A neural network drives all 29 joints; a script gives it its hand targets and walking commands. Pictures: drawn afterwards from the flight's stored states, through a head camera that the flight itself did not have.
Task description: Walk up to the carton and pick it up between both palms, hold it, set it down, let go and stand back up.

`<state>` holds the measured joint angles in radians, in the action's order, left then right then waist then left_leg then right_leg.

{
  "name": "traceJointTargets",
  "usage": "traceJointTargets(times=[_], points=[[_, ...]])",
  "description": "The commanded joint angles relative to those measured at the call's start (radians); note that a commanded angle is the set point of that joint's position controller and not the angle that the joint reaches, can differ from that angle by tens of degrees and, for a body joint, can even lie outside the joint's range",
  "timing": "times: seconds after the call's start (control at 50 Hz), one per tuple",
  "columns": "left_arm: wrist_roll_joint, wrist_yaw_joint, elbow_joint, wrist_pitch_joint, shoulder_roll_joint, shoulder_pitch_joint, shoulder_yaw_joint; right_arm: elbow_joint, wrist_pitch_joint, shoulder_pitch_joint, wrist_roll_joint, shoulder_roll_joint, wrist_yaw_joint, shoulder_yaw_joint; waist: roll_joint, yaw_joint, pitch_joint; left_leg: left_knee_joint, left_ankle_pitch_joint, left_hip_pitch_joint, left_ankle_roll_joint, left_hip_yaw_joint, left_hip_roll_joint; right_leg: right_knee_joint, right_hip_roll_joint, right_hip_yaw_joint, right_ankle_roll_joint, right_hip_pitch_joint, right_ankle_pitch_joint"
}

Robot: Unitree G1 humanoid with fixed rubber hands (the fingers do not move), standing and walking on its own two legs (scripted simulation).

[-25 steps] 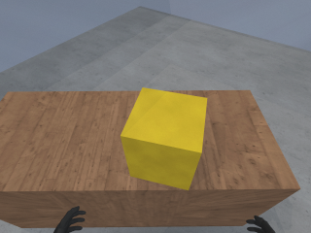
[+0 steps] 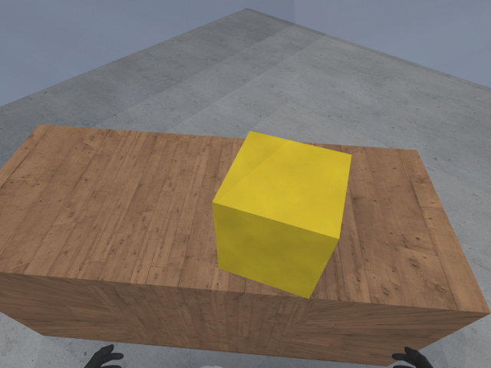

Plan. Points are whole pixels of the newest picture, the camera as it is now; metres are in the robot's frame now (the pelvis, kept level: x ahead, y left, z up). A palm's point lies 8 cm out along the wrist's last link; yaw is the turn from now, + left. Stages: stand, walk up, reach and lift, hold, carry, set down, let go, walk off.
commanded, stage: walk up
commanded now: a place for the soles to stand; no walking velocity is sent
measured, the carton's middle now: (279, 216) +0.42 -0.05 -0.05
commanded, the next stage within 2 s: reach and lift in 1.48 s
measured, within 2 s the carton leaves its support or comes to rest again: neither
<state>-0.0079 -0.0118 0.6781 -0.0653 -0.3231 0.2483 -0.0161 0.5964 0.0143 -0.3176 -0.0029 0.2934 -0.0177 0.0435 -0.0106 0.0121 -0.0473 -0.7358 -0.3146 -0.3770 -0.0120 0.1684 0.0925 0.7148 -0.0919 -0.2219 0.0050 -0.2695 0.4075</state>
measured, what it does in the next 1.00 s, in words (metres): stands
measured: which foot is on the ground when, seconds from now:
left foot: down 0.00-1.00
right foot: down 0.00-1.00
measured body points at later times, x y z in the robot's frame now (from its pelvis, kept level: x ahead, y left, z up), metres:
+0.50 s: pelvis +0.00 +0.00 +0.01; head +0.01 +0.01 +0.46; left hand +0.08 +0.29 -0.10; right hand +0.15 -0.24 -0.09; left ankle +0.05 +0.11 -0.72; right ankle +0.00 -0.11 -0.72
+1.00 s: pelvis +0.02 -0.01 +0.01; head +0.02 +0.00 +0.46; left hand +0.06 +0.27 -0.11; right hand +0.16 -0.26 -0.09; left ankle +0.05 +0.11 -0.72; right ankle +0.00 -0.11 -0.72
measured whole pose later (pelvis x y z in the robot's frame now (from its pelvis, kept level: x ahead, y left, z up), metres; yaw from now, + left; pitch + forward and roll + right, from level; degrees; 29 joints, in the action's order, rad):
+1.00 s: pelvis +0.02 -0.01 +0.01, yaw +6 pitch -1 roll -1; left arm -0.01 -0.01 0.71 -0.04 -0.31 0.34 0.00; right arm 0.65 0.02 -0.31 -0.01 0.26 0.00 0.02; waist 0.00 0.02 -0.03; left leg -0.67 -0.29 -0.35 0.00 0.22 0.11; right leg 0.63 -0.05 -0.21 0.02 -0.20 0.40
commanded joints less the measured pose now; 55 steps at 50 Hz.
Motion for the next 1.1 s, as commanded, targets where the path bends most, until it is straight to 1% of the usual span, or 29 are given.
traceJointTargets(times=[0.0,0.02,0.04,0.06,0.08,0.1,0.12,0.14,0.16,0.2,0.22,0.24,0.28,0.38,0.42,0.46,0.54,0.58,0.6,0.64,0.68,0.7,0.76,0.78,0.84,0.88,0.92,0.98,1.08], points=[[0.000,0.008,-0.102,0.041,-0.109,0.022,-0.045,-0.097,-0.013,0.045,-0.008,0.202,0.026,0.065,0.141,0.016,-0.004,0.370,-0.066,-0.147,-0.160,0.395,-0.182,-0.069,0.053,0.189,0.020,0.059,0.079],[0.001,0.009,-0.096,0.054,-0.111,0.043,-0.045,-0.102,-0.011,0.066,-0.008,0.188,0.028,0.056,0.136,0.032,0.025,0.334,-0.008,-0.133,-0.125,0.326,-0.156,-0.139,0.028,0.206,0.031,0.098,0.017],[-0.003,0.011,-0.089,0.067,-0.120,0.055,-0.047,-0.103,-0.011,0.070,-0.009,0.168,0.026,0.047,0.125,0.037,0.064,0.287,0.024,-0.122,-0.083,0.252,-0.122,-0.200,-0.011,0.233,0.048,0.135,-0.021],[-0.007,0.014,-0.088,0.077,-0.142,0.049,-0.050,-0.104,-0.010,0.060,-0.006,0.136,0.022,0.037,0.089,0.034,0.093,0.224,0.019,-0.094,-0.043,0.174,-0.079,-0.257,-0.065,0.275,0.070,0.136,-0.013],[-0.013,0.018,-0.085,0.082,-0.166,0.026,-0.052,-0.095,-0.009,0.039,-0.003,0.113,0.017,0.034,0.027,0.016,0.096,0.125,0.027,-0.063,-0.009,0.082,-0.034,-0.320,-0.141,0.330,0.101,0.113,0.007],[-0.014,0.021,-0.086,0.081,-0.178,0.006,-0.054,-0.089,-0.006,0.008,-0.013,0.108,0.016,0.035,-0.005,-0.005,0.085,0.055,0.024,-0.038,0.004,0.014,-0.020,-0.340,-0.221,0.375,0.142,0.094,-0.068],[-0.012,0.021,-0.087,0.079,-0.178,-0.022,-0.052,-0.082,-0.006,-0.009,-0.020,0.108,0.016,0.036,-0.014,-0.024,0.058,0.043,0.028,-0.015,0.003,-0.008,-0.035,-0.327,-0.253,0.369,0.167,0.063,-0.168],[-0.008,0.020,-0.093,0.077,-0.171,-0.026,-0.048,-0.080,-0.009,-0.015,-0.022,0.114,0.014,0.038,-0.014,-0.026,0.062,0.060,0.053,0.019,-0.001,0.005,-0.048,-0.314,-0.246,0.332,0.164,0.042,-0.237],[-0.006,0.017,-0.096,0.073,-0.169,-0.028,-0.040,-0.085,-0.013,-0.006,-0.019,0.116,0.012,0.037,-0.021,-0.024,0.052,0.094,0.126,0.049,-0.007,0.032,-0.062,-0.289,-0.213,0.281,0.142,0.017,-0.270],[0.004,0.011,-0.095,0.063,-0.154,-0.012,-0.033,-0.089,-0.018,0.019,-0.007,0.131,0.007,0.042,-0.033,-0.012,0.052,0.142,0.245,0.076,-0.027,0.104,-0.088,-0.265,-0.126,0.205,0.085,-0.004,-0.170],[0.006,0.011,-0.095,0.057,-0.148,-0.015,-0.033,-0.082,-0.018,0.017,0.001,0.134,0.006,0.041,-0.038,-0.012,0.042,0.154,0.234,0.047,-0.033,0.115,-0.086,-0.262,-0.103,0.192,0.072,0.011,-0.105],[0.007,0.012,-0.093,0.052,-0.144,-0.010,-0.032,-0.076,-0.017,0.018,0.002,0.137,0.007,0.041,-0.036,-0.010,0.028,0.163,0.221,0.032,-0.037,0.118,-0.085,-0.263,-0.098,0.193,0.068,0.014,-0.071],[0.006,0.011,-0.089,0.048,-0.137,-0.004,-0.031,-0.070,-0.017,0.021,0.003,0.142,0.010,0.040,-0.002,-0.012,0.011,0.195,0.175,0.003,-0.043,0.136,-0.089,-0.248,-0.083,0.183,0.063,0.022,-0.034],[0.004,0.010,-0.081,0.053,-0.123,0.042,-0.032,-0.056,-0.019,0.033,0.001,0.147,0.018,0.036,0.041,0.006,0.045,0.263,0.141,-0.051,-0.060,0.213,-0.108,-0.210,-0.037,0.174,0.051,0.113,-0.054],[0.003,0.011,-0.078,0.057,-0.123,0.052,-0.033,-0.056,-0.018,0.043,-0.001,0.144,0.020,0.034,0.068,0.009,0.057,0.263,0.156,-0.044,-0.059,0.208,-0.100,-0.207,-0.038,0.180,0.055,0.127,-0.077],[0.003,0.011,-0.080,0.060,-0.130,0.050,-0.035,-0.053,-0.019,0.050,0.000,0.141,0.019,0.033,0.066,0.006,0.088,0.244,0.196,-0.015,-0.051,0.178,-0.090,-0.205,-0.046,0.172,0.055,0.130,-0.103],[0.000,0.015,-0.083,0.060,-0.131,0.049,-0.037,-0.047,-0.015,0.057,0.004,0.129,0.019,0.031,0.054,0.002,0.082,0.213,0.231,-0.019,-0.050,0.164,-0.083,-0.209,-0.059,0.176,0.063,0.128,-0.130],[0.000,0.015,-0.083,0.057,-0.143,0.047,-0.041,-0.045,-0.014,0.056,0.002,0.123,0.017,0.030,0.029,-0.001,0.061,0.193,0.241,-0.027,-0.043,0.142,-0.071,-0.219,-0.074,0.174,0.069,0.119,-0.133],[-0.003,0.013,-0.074,0.053,-0.135,0.061,-0.036,-0.050,-0.019,0.039,-0.001,0.113,0.019,0.027,0.008,-0.001,0.070,0.202,0.162,-0.016,-0.042,0.146,-0.079,-0.229,-0.075,0.169,0.071,0.106,-0.082],[-0.003,0.011,-0.066,0.047,-0.123,0.068,-0.033,-0.050,-0.021,0.042,-0.004,0.127,0.022,0.032,0.049,0.001,0.022,0.254,0.038,-0.050,-0.046,0.197,-0.093,-0.225,-0.053,0.166,0.064,0.074,-0.014],[-0.004,0.011,-0.066,0.047,-0.125,0.078,-0.034,-0.049,-0.021,0.050,-0.005,0.132,0.024,0.031,0.051,0.007,0.003,0.282,0.017,-0.102,-0.051,0.229,-0.104,-0.219,-0.037,0.167,0.055,0.107,-0.007],[-0.005,0.011,-0.065,0.049,-0.126,0.080,-0.034,-0.049,-0.022,0.051,-0.005,0.134,0.025,0.031,0.058,0.009,-0.005,0.286,0.019,-0.109,-0.047,0.222,-0.099,-0.221,-0.040,0.170,0.055,0.112,-0.016],[-0.005,0.010,-0.053,0.058,-0.130,0.097,-0.035,-0.048,-0.026,0.041,-0.008,0.130,0.027,0.030,0.062,0.011,0.042,0.264,0.068,-0.069,-0.037,0.200,-0.090,-0.226,-0.050,0.176,0.063,0.136,-0.059],[-0.005,0.012,-0.053,0.060,-0.131,0.101,-0.034,-0.050,-0.027,0.045,-0.007,0.126,0.027,0.030,0.075,0.013,0.058,0.245,0.100,-0.052,-0.035,0.187,-0.083,-0.226,-0.057,0.179,0.066,0.135,-0.085],[-0.004,0.014,-0.051,0.062,-0.147,0.093,-0.037,-0.048,-0.027,0.031,-0.005,0.109,0.027,0.025,0.020,0.004,0.093,0.159,0.213,-0.006,-0.025,0.105,-0.060,-0.246,-0.100,0.175,0.080,0.143,-0.159],[-0.003,0.014,-0.055,0.058,-0.147,0.079,-0.036,-0.053,-0.026,0.026,-0.003,0.106,0.028,0.024,0.015,0.002,0.082,0.126,0.247,0.009,-0.023,0.080,-0.057,-0.246,-0.122,0.173,0.092,0.115,-0.189],[-0.002,0.014,-0.054,0.050,-0.152,0.075,-0.035,-0.055,-0.024,0.025,-0.005,0.112,0.030,0.026,0.010,0.001,0.060,0.120,0.247,0.018,-0.029,0.086,-0.064,-0.244,-0.121,0.162,0.092,0.081,-0.167],[-0.001,0.014,-0.056,0.041,-0.148,0.077,-0.035,-0.051,-0.021,0.022,-0.002,0.122,0.032,0.027,0.004,0.004,0.028,0.135,0.276,-0.019,-0.041,0.120,-0.074,-0.223,-0.096,0.148,0.079,0.092,-0.169],[-0.003,0.014,-0.058,0.037,-0.143,0.086,-0.034,-0.049,-0.022,0.032,-0.004,0.139,0.035,0.028,0.034,0.015,0.038,0.160,0.304,-0.044,-0.057,0.167,-0.084,-0.184,-0.067,0.147,0.065,0.140,-0.197]])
